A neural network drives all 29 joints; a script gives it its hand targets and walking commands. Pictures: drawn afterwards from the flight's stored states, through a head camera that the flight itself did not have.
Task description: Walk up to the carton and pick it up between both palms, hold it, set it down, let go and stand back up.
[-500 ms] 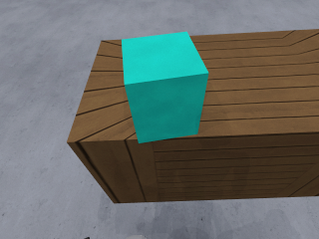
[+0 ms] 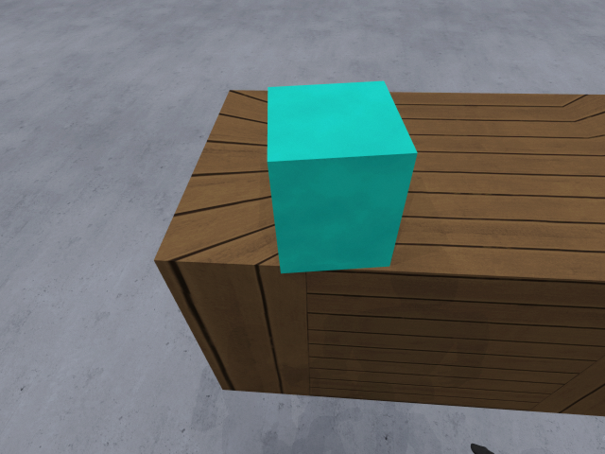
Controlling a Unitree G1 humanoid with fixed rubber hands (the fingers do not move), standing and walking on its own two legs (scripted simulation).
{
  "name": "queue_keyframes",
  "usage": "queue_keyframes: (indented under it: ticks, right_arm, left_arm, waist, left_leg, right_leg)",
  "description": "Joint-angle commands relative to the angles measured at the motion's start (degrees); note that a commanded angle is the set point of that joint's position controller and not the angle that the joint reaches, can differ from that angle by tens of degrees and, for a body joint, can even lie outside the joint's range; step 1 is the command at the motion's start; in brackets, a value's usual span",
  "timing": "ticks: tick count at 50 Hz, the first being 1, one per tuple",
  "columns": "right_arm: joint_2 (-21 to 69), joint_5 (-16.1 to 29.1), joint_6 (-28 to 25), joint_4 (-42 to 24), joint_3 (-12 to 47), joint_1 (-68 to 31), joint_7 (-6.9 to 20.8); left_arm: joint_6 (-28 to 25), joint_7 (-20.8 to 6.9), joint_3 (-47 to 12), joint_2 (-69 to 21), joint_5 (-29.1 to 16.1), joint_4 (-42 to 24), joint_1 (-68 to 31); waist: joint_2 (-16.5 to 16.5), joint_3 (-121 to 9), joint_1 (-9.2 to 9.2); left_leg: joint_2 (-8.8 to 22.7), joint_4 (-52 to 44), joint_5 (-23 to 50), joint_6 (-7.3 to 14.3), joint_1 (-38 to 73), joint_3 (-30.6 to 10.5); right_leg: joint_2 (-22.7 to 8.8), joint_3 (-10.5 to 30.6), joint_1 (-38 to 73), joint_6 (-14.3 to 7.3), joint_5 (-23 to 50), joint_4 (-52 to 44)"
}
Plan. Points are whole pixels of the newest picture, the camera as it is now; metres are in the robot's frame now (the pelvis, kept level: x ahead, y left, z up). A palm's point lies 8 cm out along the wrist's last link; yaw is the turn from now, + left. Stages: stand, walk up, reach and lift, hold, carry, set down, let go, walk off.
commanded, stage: walk up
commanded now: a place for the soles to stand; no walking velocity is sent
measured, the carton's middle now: (330, 179) +0.56 -0.05 +0.06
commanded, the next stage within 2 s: none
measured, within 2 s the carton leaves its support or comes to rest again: neither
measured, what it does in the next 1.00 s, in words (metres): steps to the right: right foot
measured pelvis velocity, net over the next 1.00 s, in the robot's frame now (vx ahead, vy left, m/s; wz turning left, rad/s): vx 0.08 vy -0.12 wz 0.11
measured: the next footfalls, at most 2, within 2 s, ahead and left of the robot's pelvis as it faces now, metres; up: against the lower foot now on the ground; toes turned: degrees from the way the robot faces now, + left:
right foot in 0.80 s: +0.16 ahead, -0.23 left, +0.00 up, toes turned +7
left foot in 1.14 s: +0.13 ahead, +0.01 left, +0.00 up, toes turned +7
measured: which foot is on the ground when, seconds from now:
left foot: down 0.00-0.80, up 0.82-1.00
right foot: down 0.00-0.50, up 0.52-0.78, down 0.80-1.00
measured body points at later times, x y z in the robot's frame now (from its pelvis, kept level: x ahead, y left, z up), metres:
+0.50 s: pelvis +0.02 +0.00 +0.01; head +0.03 +0.01 +0.45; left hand +0.07 +0.26 -0.14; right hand +0.08 -0.25 -0.13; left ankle +0.08 +0.11 -0.73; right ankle -0.01 -0.11 -0.73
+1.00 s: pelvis +0.08 -0.12 +0.00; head +0.07 -0.15 +0.45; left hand +0.08 +0.13 -0.13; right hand +0.17 -0.38 -0.15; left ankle +0.09 +0.00 -0.70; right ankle +0.12 -0.23 -0.73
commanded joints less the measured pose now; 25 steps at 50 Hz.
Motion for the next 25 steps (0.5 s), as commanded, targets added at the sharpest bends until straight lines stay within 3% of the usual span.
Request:
queue_keyframes:
  ticks: [1,8,13,16,18,22,23,24,25]
  right_arm:
    - [-6.6,0.0,-2.3,0.4,-1.1,2.4,0.1]
    - [-7.1,0.4,-3.0,4.2,-0.5,3.2,-0.5]
    - [-7.7,0.9,-2.9,5.7,-0.3,2.9,-0.8]
    - [-8.0,0.8,-2.7,6.2,-0.1,3.0,-0.9]
    - [-8.2,0.8,-2.6,6.8,-0.2,3.1,-1.0]
    - [-8.2,0.7,-2.4,7.2,-0.1,3.1,-1.1]
    - [-9.4,-1.4,-2.9,5.8,-2.1,11.8,-1.8]
    - [-12.6,-1.6,-2.6,6.9,-3.4,15.8,-2.5]
    - [-14.9,-1.3,-1.9,7.6,-4.4,18.2,-3.4]
  left_arm:
    - [-1.5,-0.4,2.1,8.4,-0.3,-2.4,-2.3]
    - [-1.7,-0.2,1.8,7.6,-0.3,-0.2,-0.1]
    - [-1.6,0.1,1.6,7.5,0.0,1.3,2.3]
    - [-1.6,0.3,1.4,7.8,0.1,2.2,2.8]
    - [-1.7,0.5,1.3,8.3,0.2,2.6,3.2]
    - [-1.6,0.7,1.2,9.2,0.2,3.2,2.8]
    - [-1.0,-0.6,3.5,13.3,2.9,2.9,5.6]
    - [-0.2,-1.3,3.5,12.4,3.6,2.0,5.2]
    - [0.5,-1.7,3.4,11.5,4.1,0.6,4.3]
  waist:
    - [-7.5,1.9,-0.64]
    - [-3.9,2.2,0.3]
    - [1.7,-0.2,1.43]
    - [1.3,-1.5,1.38]
    - [3.0,-2.3,1.49]
    - [2.1,-3.4,0.83]
    - [-1.1,-6.6,-0.76]
    - [3.0,-4.1,-2.23]
    - [6.3,-0.6,-3.4]
  left_leg:
    - [3.3,-5.0,-3.0,2.1,7.7,-6.0]
    - [4.2,-8.2,-3.0,2.1,3.4,-8.1]
    - [5.6,-12.0,-6.4,2.7,0.1,-11.7]
    - [5.4,-11.3,-2.2,2.8,1.2,-11.5]
    - [5.4,-10.3,1.4,3.0,2.5,-11.5]
    - [4.9,-8.0,5.9,3.2,4.2,-10.3]
    - [7.2,-9.6,-19.5,6.5,9.7,-16.5]
    - [12.0,-16.1,-34.0,8.6,12.6,-25.7]
    - [17.5,-21.3,-42.5,11.2,14.3,-35.7]
  right_leg:
    - [-8.5,10.7,-11.0,-3.2,-11.2,-17.7]
    - [-6.6,7.2,-4.9,-2.9,-6.8,-15.4]
    - [-4.8,4.7,1.4,-2.6,-2.8,-11.1]
    - [-4.9,4.3,2.0,-2.4,-0.6,-10.8]
    - [-5.2,4.4,2.4,-2.4,1.0,-10.7]
    - [-6.0,4.3,2.0,-2.6,3.0,-11.2]
    - [-2.3,1.0,-2.4,-1.6,-15.9,-3.5]
    - [0.7,-0.7,-11.2,-0.3,-21.6,2.9]
    - [2.0,-0.7,-19.8,0.8,-23.0,11.1]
